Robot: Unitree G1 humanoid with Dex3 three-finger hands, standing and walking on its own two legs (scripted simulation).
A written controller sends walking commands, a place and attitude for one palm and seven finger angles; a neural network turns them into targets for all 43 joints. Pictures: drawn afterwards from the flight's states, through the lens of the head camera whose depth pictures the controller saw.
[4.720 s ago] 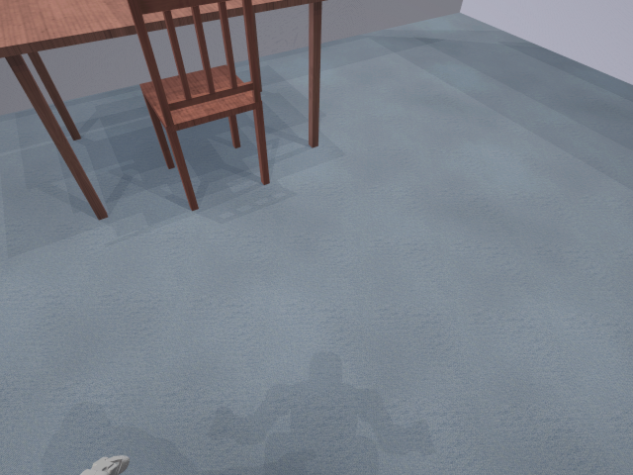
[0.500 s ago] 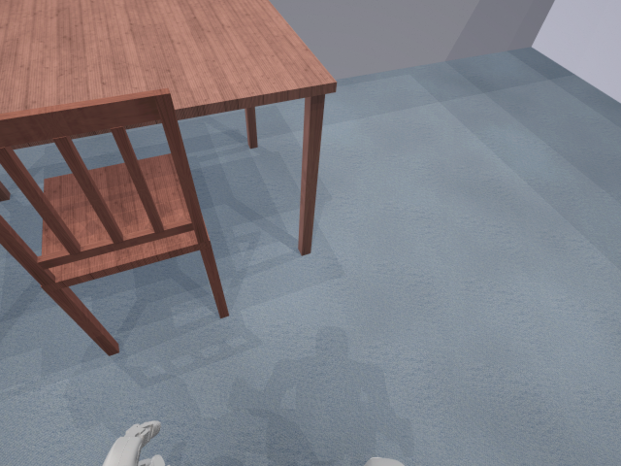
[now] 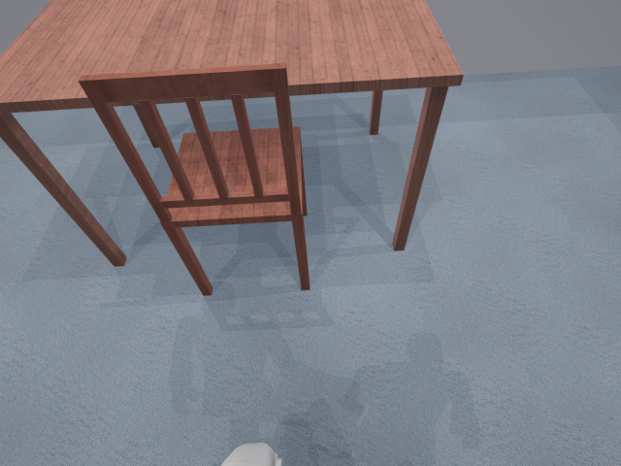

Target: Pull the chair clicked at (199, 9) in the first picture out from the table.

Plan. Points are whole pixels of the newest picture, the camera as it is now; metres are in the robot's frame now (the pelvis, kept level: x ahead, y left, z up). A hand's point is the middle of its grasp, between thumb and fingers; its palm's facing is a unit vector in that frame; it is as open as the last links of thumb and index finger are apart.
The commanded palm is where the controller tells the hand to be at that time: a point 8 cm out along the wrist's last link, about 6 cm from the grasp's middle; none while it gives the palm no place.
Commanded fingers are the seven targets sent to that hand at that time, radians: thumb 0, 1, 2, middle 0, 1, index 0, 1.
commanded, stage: take the last steps up to it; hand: left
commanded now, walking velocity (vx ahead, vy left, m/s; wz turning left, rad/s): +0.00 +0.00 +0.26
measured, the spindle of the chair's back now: (209, 151) +0.74 +0.29 -0.10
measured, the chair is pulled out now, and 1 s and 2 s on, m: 0.00 0.00 0.00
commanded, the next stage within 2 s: come to a stop and stand still in 1.12 s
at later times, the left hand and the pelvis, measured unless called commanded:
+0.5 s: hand out of the picture +0.06 +0.26 -0.17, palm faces +0.10 -0.98 -0.19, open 7.4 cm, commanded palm none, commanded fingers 0.00 0.90 0.90 -0.20 -0.30 -0.20 -0.30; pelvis +0.04 +0.07 +0.01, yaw +4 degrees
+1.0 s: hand (199, 411) +0.21 +0.20 -0.16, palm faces +0.14 -0.96 -0.23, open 7.2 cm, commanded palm none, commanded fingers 0.00 0.90 0.90 -0.20 -0.30 -0.20 -0.30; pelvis +0.20 +0.02 +0.00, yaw +6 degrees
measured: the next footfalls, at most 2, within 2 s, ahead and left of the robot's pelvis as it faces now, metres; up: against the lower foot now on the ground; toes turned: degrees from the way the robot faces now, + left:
left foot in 0.14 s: +0.01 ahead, +0.14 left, +0.00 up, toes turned +5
right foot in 0.74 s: +0.24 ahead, -0.07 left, +0.00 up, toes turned -2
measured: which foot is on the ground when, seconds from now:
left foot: up 0.00-0.12, down 0.14-0.76, up 0.78-1.00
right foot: down 0.00-0.14, up 0.16-0.72, down 0.74-1.00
